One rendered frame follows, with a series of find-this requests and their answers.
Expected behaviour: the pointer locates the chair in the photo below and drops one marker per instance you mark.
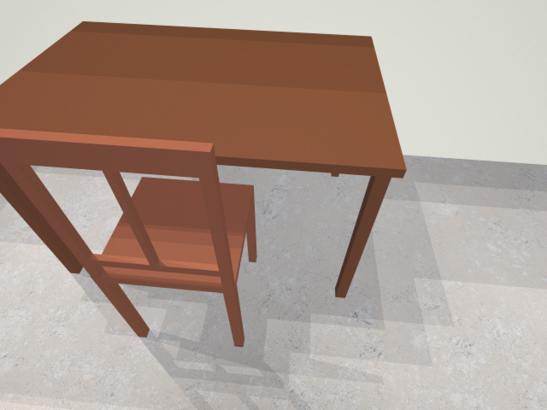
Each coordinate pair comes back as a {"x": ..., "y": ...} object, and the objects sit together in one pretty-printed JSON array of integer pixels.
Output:
[{"x": 177, "y": 234}]

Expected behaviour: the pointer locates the table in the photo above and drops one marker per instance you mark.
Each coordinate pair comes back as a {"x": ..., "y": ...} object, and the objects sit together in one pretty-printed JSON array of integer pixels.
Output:
[{"x": 281, "y": 100}]

